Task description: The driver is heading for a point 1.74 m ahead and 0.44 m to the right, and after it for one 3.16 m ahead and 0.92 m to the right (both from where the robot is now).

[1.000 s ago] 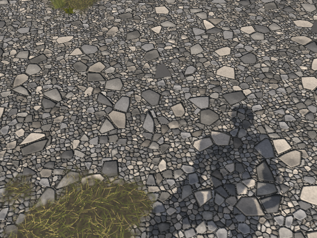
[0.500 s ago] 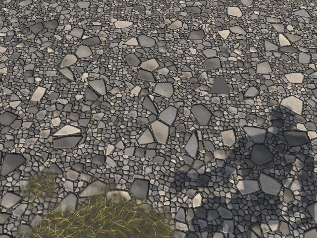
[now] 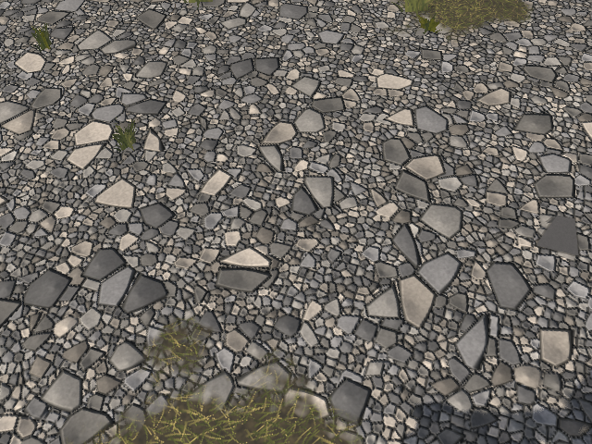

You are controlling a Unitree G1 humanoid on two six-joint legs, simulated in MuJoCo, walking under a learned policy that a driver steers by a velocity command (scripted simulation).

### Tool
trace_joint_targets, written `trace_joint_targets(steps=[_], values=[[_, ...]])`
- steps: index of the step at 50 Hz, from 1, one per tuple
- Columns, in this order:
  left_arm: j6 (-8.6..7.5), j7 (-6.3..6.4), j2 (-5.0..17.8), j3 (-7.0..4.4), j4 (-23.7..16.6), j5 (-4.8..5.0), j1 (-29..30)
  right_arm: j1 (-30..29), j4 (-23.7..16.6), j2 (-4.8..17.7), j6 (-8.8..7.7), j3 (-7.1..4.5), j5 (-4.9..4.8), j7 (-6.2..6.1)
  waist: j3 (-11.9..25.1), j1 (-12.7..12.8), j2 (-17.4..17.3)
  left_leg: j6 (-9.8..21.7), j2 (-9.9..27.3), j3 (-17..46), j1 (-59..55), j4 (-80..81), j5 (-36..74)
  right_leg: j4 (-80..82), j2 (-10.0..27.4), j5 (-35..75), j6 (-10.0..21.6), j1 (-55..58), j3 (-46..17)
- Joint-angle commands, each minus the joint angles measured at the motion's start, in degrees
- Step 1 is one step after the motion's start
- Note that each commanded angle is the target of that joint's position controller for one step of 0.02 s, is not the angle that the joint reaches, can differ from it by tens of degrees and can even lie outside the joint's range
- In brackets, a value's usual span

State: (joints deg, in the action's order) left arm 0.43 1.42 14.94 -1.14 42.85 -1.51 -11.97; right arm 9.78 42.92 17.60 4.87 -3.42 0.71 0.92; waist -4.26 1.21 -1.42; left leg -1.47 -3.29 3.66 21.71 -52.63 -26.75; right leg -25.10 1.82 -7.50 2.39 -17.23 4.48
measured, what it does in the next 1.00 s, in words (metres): steps on the spot: left foot, then right foot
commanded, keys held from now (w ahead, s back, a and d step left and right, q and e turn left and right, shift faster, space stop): no key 0.90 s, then w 0.10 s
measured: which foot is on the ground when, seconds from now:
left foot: up 0.00-0.08, down 0.10-1.00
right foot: down 0.00-0.12, up 0.14-0.34, down 0.36-1.00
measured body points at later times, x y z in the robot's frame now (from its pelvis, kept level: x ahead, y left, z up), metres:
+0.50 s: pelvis -0.02 +0.02 +0.00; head -0.01 +0.01 +0.45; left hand +0.03 +0.27 -0.14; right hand +0.09 -0.23 -0.13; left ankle -0.02 +0.11 -0.74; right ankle -0.02 -0.11 -0.74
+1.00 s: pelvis -0.02 +0.00 +0.00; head -0.03 +0.00 +0.45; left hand -0.02 +0.24 -0.15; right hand -0.02 -0.24 -0.15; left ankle -0.02 +0.11 -0.74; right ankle -0.02 -0.11 -0.74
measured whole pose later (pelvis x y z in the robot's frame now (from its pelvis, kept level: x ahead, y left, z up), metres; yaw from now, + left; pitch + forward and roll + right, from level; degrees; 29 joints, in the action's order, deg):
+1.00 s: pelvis -0.02 +0.00 +0.00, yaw +1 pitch -1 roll +0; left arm 0.9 1.4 11.0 -0.2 62.9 -0.8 -16.2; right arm 16.5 64.0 11.2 0.8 -0.1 0.8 -1.6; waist 0.0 0.0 0.0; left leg 2.1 -2.0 2.2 11.1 -25.7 -17.3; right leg -25.6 -1.0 -17.4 1.7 -10.6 -0.9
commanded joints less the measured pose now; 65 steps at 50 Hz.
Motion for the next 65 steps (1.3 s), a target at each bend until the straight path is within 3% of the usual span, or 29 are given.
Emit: trace_joint_targets(steps=[1,3,5,6,7,8,9,12,14,17,18,19,20,21,22,45,46,48,50,52,55,56,58,59,60,61,62,63,65], values=[[0.02,-0.7,9.25,-2.45,-2.41,-0.27,0.46,3.49,-1.96,2.62,-0.22,0.14,-0.15,-0.01,7.66,-0.49,12.68,1.22,-0.03,-3.6,-5.97,9.75,0.16,8.69,11.9,1.23,9.88,3.96,-11.91],[0.82,-1.0,9.97,-2.7,-1.7,0.08,0.34,5.26,-0.92,2.21,-0.82,0.55,-0.07,-0.11,7.29,-1.6,11.56,2.54,-0.01,-5.27,-10.87,19.24,4.79,6.96,11.66,0.88,8.84,2.25,-11.81],[1.25,-1.15,9.26,-2.65,-0.42,0.54,-2.11,6.44,-0.01,3.11,-1.97,0.88,0.72,-0.32,5.51,-2.49,6.77,4.86,1.99,-1.6,-18.46,34.06,13.43,3.59,9.99,-1.46,3.59,-3.95,-9.94],[1.09,-1.67,4.98,-1.69,-1.27,0.38,-3.91,5.76,-0.98,6.06,-2.69,0.82,1.84,-0.65,7.09,-0.98,-5.53,6.88,15.01,14.81,-20.69,41.85,7.89,-6.92,4.94,-10.1,-0.36,-7.77,-4.68],[1.62,-0.94,3.95,-1.24,-2.42,1.03,-1.0,1.32,-1.67,8.98,-2.92,0.22,1.26,-0.97,1.97,-1.34,-14.67,12.5,22.68,21.78,-4.42,43.45,9.78,-8.91,-1.19,-20.74,-2.05,-5.2,-2.6],[2.26,-0.88,6.24,-1.83,-1.77,1.09,0.86,-0.83,-1.75,5.34,-3.55,1.14,1.73,-1.11,-0.59,-1.12,-8.34,13.17,20.11,18.2,-1.38,43.4,10.74,-14.59,0.33,-18.59,-2.11,-1.24,-6.08],[2.4,-1.18,5.4,-1.88,-0.86,1.43,-0.17,-3.14,-1.45,3.57,-4.07,1.87,1.49,-1.5,-0.36,0.57,-7.64,12.45,17.64,14.4,-2.28,42.4,14.21,-15.63,-0.63,-16.74,-1.74,-1.19,-6.06],[1.82,-1.02,4.86,-1.86,2.72,0.36,-4.27,-2.14,0.24,2.65,-5.14,2.43,0.47,-2.42,3.37,0.93,-7.29,10.87,12.94,7.23,-11.43,36.37,36.3,-14.98,-1.34,-14.69,-2.17,-0.47,-5.04],[1.51,-0.58,3.61,-1.32,3.33,0.83,-3.67,0.2,1.87,2.11,-5.43,2.71,0.04,-2.54,5.59,-0.23,-6.14,11.19,13.3,6.68,-15.71,33.27,43.77,-10.14,-1.36,-15.45,-2.8,1.12,-4.87],[1.16,0.23,3.05,-0.77,5.19,1.17,-4.66,0.15,3.5,2.9,-5.12,2.37,-0.35,-2.83,6.28,0.44,-4.75,8.6,12.01,7.04,-14.86,30.93,38.41,4.85,-0.64,-1.46,-3.05,9.1,-5.01],[0.77,0.45,4.83,-1.01,5.73,0.68,-4.72,1.17,3.84,2.34,-5.26,2.49,-0.4,-2.74,6.79,-0.29,-3.29,6.67,10.93,7.49,-12.18,31.35,32.14,5.73,2.0,4.64,-2.97,13.31,-7.8],[0.36,0.46,7.08,-1.24,5.88,0.25,-4.67,3.32,4.54,2.28,-5.3,2.31,-0.15,-2.49,6.4,-2.0,-0.74,5.67,8.75,6.6,-9.72,31.63,26.08,4.6,5.35,10.92,-2.59,15.54,-10.65],[0.38,0.05,7.68,-1.6,7.16,1.38,-2.77,4.23,5.79,1.34,-5.06,2.26,-0.44,-2.28,3.42,-3.17,5.03,5.14,6.16,4.41,-11.25,34.68,21.35,3.0,4.33,8.71,-1.52,9.57,-10.05],[0.15,-0.48,4.85,-0.98,7.51,1.3,-3.11,2.94,7.04,2.55,-4.83,2.06,-0.26,-2.47,2.59,-1.21,3.4,4.83,6.21,4.15,-13.02,33.78,20.23,4.64,3.79,4.94,-1.46,7.68,-9.91],[-0.02,-0.55,4.22,-0.75,8.33,1.08,-3.43,2.09,7.57,2.38,-4.66,1.89,-0.29,-2.56,1.79,-0.88,3.83,4.85,6.32,4.03,-13.51,33.25,20.35,5.64,3.57,2.98,-1.53,6.53,-9.82],[-0.36,0.36,1.66,0.48,18.8,0.91,-4.93,6.94,19.88,-0.54,-4.87,2.87,-0.22,-2.93,0.54,-1.04,1.69,3.98,6.77,3.83,-10.2,35.39,15.57,7.94,2.94,-5.16,-0.09,5.78,-10.68],[-0.31,0.36,1.55,0.5,19.14,0.87,-5.59,7.67,20.23,-0.73,-4.83,2.92,-0.18,-2.93,1.77,-1.06,1.79,4.1,6.26,3.63,-10.43,35.58,10.93,8.3,2.45,-10.07,0.02,6.0,-10.61],[0.17,0.29,3.22,-0.27,18.88,0.74,-5.93,8.14,19.93,0.6,-4.42,2.25,0.02,-2.86,0.54,-1.04,2.26,5.52,4.16,2.74,-7.49,33.19,-4.24,6.85,0.74,-25.64,1.54,3.48,-10.54],[0.56,-0.03,3.0,-0.54,18.3,0.5,-6.32,7.89,19.06,-0.23,-4.17,2.13,0.47,-2.48,-3.69,-0.78,2.97,6.9,3.71,3.47,-2.38,31.46,-12.79,7.17,1.47,-35.22,3.45,0.17,-13.11],[0.27,-0.06,2.5,-0.8,18.41,0.46,-8.39,6.98,17.97,-2.23,-4.79,2.35,0.69,-2.19,-3.67,0.06,4.41,6.76,3.19,2.89,0.64,27.82,-8.27,8.56,4.11,-34.69,5.06,2.89,-17.78],[-0.38,-0.05,5.76,-2.49,19.26,0.58,-10.38,6.09,16.41,-3.71,-6.4,2.52,1.17,-1.31,-0.36,0.1,10.94,5.24,1.15,-4.92,-0.61,16.5,5.48,16.33,12.21,-36.4,9.01,5.6,-27.82],[-0.52,-0.19,5.62,-2.67,18.75,0.76,-8.67,6.82,16.22,-3.27,-6.87,2.36,1.13,-1.1,-0.96,-1.09,10.16,5.51,2.01,-5.03,-3.22,16.55,4.68,16.8,12.51,-36.56,9.08,2.02,-27.54],[-0.65,-0.52,4.72,-2.8,16.85,0.96,-2.44,13.79,18.26,-4.78,-7.66,2.42,0.65,-1.0,-3.33,-5.75,8.31,6.96,0.99,-5.61,-15.52,25.59,3.36,12.15,8.18,-35.06,7.01,-8.57,-20.92],[-0.93,-0.58,3.45,-2.69,15.28,0.92,1.0,19.89,20.31,-3.94,-8.08,2.04,0.58,-1.45,-4.64,-8.35,3.84,7.96,2.66,-0.9,-23.52,32.0,1.88,3.93,4.1,-31.59,5.3,-15.95,-15.98],[-1.66,-1.03,-0.89,-1.61,12.89,1.51,3.48,26.41,21.79,1.53,-8.56,0.66,0.78,-2.11,-3.13,-10.07,-9.95,11.13,14.39,19.38,-30.02,42.96,-12.78,-13.2,-3.48,-25.17,2.22,-25.06,-6.14],[-2.28,-1.38,0.42,-1.73,10.96,-0.1,5.52,29.37,22.85,4.86,-8.38,-0.5,0.56,-1.94,-5.19,-10.01,-12.56,14.5,23.14,32.83,-29.07,48.67,-19.72,-24.01,-4.17,-22.2,2.18,-30.89,-2.61],[-2.79,-1.84,2.38,-2.2,10.97,-0.92,5.47,24.78,21.45,2.73,-8.41,-0.08,0.86,-1.97,-7.17,-6.82,-5.85,15.47,23.45,31.83,-24.33,48.09,-17.91,-29.67,-0.8,-17.49,2.75,-30.63,-5.37],[-3.36,-2.47,1.44,-2.1,11.83,-0.61,3.73,20.86,19.93,1.2,-8.87,0.27,0.79,-1.86,-6.84,-4.39,-3.36,14.62,21.23,27.26,-22.24,48.28,-12.88,-31.47,0.45,-13.57,2.67,-29.11,-5.85],[-3.98,-3.46,1.03,-2.27,12.72,-0.72,2.27,17.64,18.5,-0.54,-10.03,0.76,0.29,-2.01,-4.69,-2.19,-2.45,12.93,17.33,18.39,-22.42,48.78,0.22,-31.86,1.91,-7.97,1.48,-26.52,-4.96]])
Keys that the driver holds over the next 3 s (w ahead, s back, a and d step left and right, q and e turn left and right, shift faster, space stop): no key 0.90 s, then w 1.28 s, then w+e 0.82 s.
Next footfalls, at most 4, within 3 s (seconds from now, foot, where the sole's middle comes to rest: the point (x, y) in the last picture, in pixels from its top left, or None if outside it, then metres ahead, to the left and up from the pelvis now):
0.10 left None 0.02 0.11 -0.78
0.36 right None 0.02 -0.11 -0.78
1.60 right None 0.37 -0.07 -0.78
2.14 left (293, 349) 0.68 0.09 -0.78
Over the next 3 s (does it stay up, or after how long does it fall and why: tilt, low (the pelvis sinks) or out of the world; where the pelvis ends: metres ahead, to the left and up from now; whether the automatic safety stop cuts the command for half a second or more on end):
stays up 0.96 -0.06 0.00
